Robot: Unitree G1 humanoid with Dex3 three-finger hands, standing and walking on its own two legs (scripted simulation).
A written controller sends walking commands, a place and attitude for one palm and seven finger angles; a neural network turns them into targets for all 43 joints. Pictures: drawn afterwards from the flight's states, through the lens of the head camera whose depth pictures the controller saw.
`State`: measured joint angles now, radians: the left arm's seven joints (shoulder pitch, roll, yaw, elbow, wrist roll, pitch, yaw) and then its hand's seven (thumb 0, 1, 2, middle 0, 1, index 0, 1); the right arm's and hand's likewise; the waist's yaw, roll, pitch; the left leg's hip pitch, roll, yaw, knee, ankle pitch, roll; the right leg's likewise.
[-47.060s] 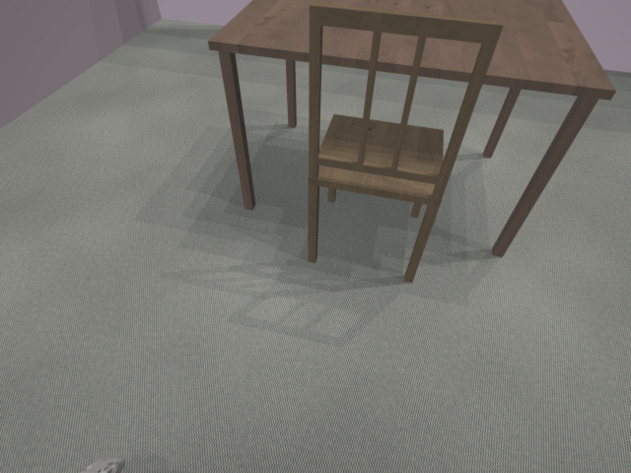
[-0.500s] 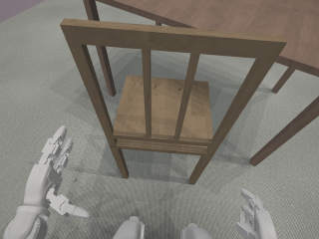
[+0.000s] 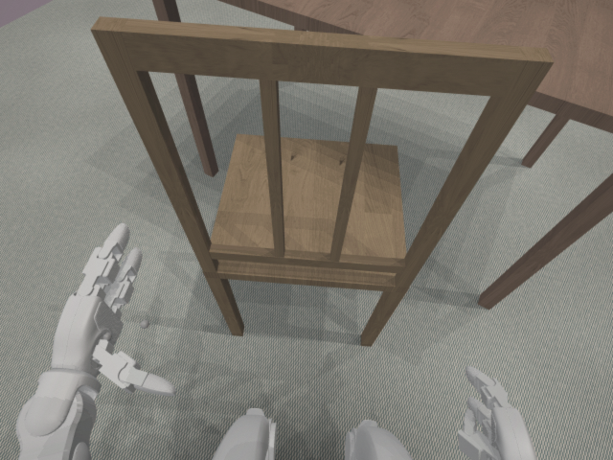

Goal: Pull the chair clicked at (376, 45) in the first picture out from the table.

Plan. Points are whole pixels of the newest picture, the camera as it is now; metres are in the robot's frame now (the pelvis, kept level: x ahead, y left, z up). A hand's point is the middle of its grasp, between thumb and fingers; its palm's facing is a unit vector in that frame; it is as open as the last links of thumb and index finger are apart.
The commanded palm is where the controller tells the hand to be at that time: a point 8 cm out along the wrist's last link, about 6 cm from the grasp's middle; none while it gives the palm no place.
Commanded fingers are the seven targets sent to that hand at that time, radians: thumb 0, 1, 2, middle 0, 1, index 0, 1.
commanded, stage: aim the fingers beside a spindle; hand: left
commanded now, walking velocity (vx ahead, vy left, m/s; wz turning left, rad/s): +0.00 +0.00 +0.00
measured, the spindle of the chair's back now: (275, 190) +0.47 +0.07 +0.04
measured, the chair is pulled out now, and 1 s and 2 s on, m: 0.18 0.18 0.18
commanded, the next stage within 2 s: push the fingers through the gap in 1.60 s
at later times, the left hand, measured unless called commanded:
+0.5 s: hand (166, 307) +0.29 +0.19 +0.02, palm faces -0.03 -1.00 -0.04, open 16.9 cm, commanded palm +0.28 +0.25 +0.02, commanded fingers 0.00 -0.50 0.30 -0.06 -0.08 -0.06 -0.08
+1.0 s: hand (180, 285) +0.33 +0.19 +0.00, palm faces -0.04 -1.00 -0.04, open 16.9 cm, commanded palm +0.31 +0.24 +0.00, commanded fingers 0.00 -0.50 0.30 -0.06 -0.08 -0.06 -0.08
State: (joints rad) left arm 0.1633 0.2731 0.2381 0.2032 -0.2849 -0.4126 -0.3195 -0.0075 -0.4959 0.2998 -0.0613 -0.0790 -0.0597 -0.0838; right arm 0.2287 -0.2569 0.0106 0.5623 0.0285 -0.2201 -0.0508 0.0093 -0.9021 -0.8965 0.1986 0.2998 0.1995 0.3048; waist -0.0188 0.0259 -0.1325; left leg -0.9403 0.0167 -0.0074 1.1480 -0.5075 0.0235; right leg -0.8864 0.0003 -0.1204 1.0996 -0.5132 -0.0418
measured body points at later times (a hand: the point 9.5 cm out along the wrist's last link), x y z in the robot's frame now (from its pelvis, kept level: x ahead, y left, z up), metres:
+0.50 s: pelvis -0.01 +0.01 -0.01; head +0.09 +0.01 +0.43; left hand +0.29 +0.25 +0.02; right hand +0.16 -0.24 -0.10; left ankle +0.02 +0.10 -0.65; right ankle +0.01 -0.10 -0.65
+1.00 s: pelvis -0.01 +0.01 -0.03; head +0.10 +0.01 +0.41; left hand +0.33 +0.24 +0.00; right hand +0.14 -0.25 -0.13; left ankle +0.02 +0.10 -0.65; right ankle +0.01 -0.10 -0.65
